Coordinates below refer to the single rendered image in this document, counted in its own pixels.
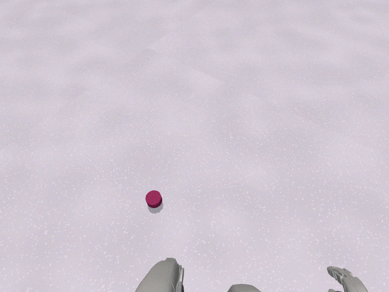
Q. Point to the tin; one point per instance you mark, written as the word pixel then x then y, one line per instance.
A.
pixel 153 199

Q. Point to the right robot hand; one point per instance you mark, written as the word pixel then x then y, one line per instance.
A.
pixel 345 278

